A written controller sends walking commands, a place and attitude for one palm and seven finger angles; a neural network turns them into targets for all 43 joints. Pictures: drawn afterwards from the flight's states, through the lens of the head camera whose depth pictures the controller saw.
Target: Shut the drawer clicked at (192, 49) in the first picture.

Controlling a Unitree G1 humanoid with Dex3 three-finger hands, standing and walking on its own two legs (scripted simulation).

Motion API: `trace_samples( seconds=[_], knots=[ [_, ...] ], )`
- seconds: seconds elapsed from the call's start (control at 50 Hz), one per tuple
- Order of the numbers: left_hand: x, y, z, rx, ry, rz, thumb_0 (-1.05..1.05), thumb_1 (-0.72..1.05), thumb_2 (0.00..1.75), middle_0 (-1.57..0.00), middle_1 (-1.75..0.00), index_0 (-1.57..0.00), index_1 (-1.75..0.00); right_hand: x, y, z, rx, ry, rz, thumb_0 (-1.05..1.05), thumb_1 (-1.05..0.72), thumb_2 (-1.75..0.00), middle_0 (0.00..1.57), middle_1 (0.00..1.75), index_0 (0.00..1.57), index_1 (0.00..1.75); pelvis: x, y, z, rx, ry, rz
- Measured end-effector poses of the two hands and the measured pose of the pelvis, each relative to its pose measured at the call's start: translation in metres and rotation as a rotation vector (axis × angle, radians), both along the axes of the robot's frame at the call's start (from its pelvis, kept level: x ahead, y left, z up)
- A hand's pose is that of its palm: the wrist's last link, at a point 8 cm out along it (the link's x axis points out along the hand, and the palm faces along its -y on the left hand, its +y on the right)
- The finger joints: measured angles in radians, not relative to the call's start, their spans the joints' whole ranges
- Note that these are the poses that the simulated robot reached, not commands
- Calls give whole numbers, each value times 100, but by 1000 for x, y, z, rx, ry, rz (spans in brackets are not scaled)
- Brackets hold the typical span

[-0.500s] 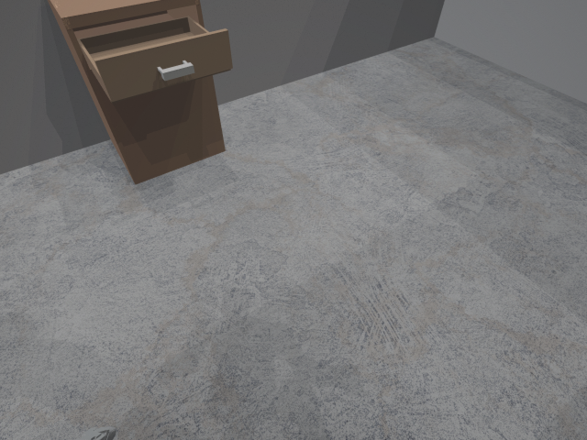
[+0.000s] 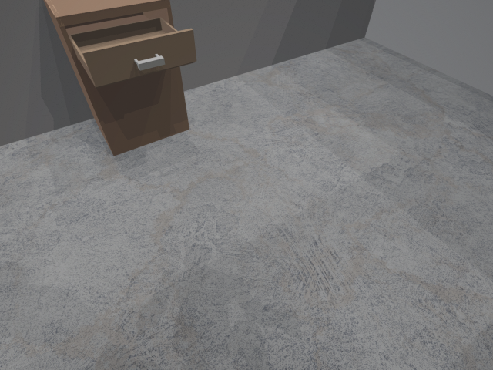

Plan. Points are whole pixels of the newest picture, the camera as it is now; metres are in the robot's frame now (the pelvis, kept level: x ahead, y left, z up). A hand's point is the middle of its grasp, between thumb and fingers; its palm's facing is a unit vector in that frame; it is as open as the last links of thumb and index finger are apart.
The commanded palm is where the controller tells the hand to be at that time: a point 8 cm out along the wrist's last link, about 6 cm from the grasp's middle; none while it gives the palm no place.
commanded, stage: stand and wait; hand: left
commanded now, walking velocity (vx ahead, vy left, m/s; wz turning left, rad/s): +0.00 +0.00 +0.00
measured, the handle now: (148, 60) +1.25 +0.49 -0.10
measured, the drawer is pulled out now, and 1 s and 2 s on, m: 0.30 0.30 0.30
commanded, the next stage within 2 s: look at it before walking up in 0.34 s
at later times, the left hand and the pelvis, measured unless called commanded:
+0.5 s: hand out of the picture +0.06 +0.24 -0.15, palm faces -0.04 -0.94 -0.33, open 7.4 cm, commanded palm none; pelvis -0.01 +0.00 +0.00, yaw +0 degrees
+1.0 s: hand out of the picture +0.05 +0.24 -0.16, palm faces -0.04 -0.95 -0.32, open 7.4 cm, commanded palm none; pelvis -0.01 +0.00 +0.00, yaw -1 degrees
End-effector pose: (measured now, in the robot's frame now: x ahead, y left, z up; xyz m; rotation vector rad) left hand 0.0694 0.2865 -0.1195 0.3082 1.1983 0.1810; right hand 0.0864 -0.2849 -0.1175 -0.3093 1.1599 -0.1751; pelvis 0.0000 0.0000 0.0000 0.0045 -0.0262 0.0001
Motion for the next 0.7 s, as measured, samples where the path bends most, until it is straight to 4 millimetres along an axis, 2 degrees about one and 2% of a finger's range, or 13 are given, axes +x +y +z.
trace_samples(
  seconds=[0.14, 0.28, 0.54, 0.7],
  knots=[
    [-15, 2, 0, 9, 34, 10, 1, 91, 90, -20, -30, -20, -30, -24, -5, -3, -2, 56, -23, 0, -91, -90, 20, 30, 20, 30, -5, -2, 1, -1, -6, -1],
    [-19, 1, 1, 9, 40, 4, 1, 91, 90, -20, -30, -20, -30, -37, -5, -4, 3, 77, -33, 0, -91, -90, 20, 30, 20, 30, -10, -2, 2, -1, -5, -4],
    [-12, -3, 2, -1, 7, -9, 1, 91, 90, -20, -30, -20, -30, -38, -2, -3, 11, 55, -34, 0, -91, -90, 20, 30, 20, 30, -15, -2, 3, 0, -8, -7],
    [-15, -3, 1, -5, 14, -13, 1, 91, 90, -20, -30, -20, -30, -37, -2, -2, 11, 53, -33, 0, -91, -90, 20, 30, 20, 30, -16, -1, 4, -1, -5, -9]
  ],
)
